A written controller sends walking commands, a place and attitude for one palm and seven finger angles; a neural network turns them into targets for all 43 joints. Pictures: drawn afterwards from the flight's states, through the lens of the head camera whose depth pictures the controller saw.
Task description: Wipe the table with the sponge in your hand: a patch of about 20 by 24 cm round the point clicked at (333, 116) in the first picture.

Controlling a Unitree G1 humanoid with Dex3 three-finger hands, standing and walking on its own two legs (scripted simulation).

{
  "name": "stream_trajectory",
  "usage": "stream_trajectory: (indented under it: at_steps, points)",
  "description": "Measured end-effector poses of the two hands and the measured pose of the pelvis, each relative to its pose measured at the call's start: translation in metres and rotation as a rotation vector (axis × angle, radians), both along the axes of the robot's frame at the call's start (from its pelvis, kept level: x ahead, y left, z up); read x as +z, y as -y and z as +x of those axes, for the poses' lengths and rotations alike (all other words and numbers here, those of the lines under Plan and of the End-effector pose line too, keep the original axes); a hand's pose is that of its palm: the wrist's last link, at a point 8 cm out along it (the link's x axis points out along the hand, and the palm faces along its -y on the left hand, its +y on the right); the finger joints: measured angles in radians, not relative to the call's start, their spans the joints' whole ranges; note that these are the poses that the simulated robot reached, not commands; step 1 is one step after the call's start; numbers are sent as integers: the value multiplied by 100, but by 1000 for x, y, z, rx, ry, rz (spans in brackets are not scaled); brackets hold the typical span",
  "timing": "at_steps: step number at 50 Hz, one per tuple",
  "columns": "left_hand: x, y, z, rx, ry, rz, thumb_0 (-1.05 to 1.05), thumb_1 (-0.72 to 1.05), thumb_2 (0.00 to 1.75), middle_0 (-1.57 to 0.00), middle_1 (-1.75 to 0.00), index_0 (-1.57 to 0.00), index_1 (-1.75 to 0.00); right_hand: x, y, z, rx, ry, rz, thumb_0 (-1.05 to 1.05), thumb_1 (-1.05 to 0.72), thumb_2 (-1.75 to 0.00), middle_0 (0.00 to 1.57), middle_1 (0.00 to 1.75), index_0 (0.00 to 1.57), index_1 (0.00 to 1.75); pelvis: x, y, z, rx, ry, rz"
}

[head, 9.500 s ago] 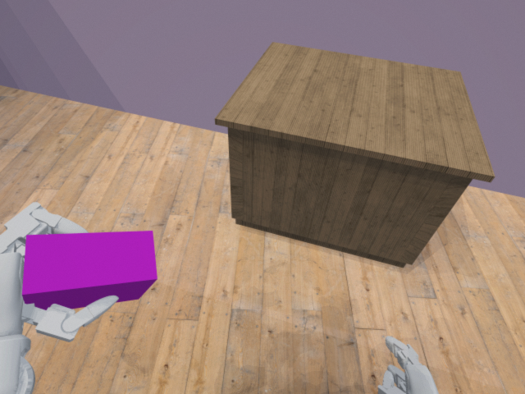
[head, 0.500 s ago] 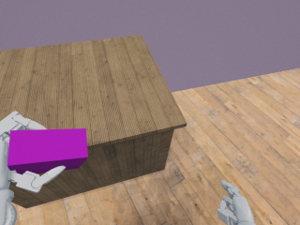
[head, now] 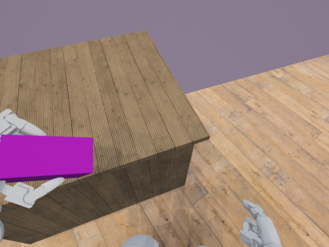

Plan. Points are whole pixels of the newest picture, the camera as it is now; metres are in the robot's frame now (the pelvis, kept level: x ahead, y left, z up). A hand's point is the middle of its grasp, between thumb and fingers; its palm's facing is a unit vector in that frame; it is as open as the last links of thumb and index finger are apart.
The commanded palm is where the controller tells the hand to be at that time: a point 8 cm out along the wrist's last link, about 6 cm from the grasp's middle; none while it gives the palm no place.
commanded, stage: shuffle to correct the standing spot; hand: left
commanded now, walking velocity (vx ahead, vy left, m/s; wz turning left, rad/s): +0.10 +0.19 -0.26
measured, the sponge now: (60, 160) +0.24 +0.19 +0.16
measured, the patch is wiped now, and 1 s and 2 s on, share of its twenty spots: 0.00 0.00 0.00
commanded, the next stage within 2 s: come to a stop and stand still in 0.32 s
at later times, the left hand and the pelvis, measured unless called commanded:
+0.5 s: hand out of the picture +0.29 +0.34 +0.19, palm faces +0.28 -0.84 -0.48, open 10.2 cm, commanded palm +0.23 +0.40 +0.19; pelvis +0.06 +0.13 +0.00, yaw -2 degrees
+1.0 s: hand out of the picture +0.27 +0.39 +0.18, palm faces +0.35 -0.84 -0.42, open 10.2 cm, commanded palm +0.22 +0.42 +0.19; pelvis +0.04 +0.15 +0.02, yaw -4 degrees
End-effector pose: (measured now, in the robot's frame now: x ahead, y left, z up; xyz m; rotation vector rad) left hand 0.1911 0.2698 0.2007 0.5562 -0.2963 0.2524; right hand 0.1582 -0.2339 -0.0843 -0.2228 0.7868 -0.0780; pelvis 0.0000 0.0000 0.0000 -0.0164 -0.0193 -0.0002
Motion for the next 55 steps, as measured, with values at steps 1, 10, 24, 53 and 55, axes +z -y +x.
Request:
stream_trajectory:
  at_steps: [1, 10, 24, 53, 55]
  points:
    - [-1, -3, 0, 2, -8, 5, -1, -50, 101, -72, -136, -73, -135, -1, -2, 3, -2, -14, 5, 1, -91, -90, 20, 30, 21, 30, 0, -2, 3, -10, 0, -2]
    - [-8, -42, 30, 36, -40, -47, -1, -50, 101, -72, -136, -73, -135, 10, -25, 26, -63, -13, -28, 1, -91, -90, 20, 30, 21, 30, 11, -43, 33, -49, 17, 48]
    - [1, -110, 63, -65, 31, 14, -1, -50, 101, -72, -136, -73, -135, 11, -123, 68, -64, 78, 18, 1, -91, -90, 20, 30, 20, 30, -4, -120, 60, -29, 17, -5]
    - [-14, -159, 39, 109, -91, -151, -1, -50, 101, -72, -136, -74, -135, 28, -148, 35, -68, 62, -22, 1, -90, -90, 20, 30, 21, 30, 20, -150, 44, -65, 13, -7]
    - [-20, -156, 42, 113, -97, -180, -1, -50, 101, -72, -136, -74, -135, 28, -141, 31, -81, 46, -39, 1, -90, -90, 20, 30, 21, 30, 20, -149, 46, -62, 14, -8]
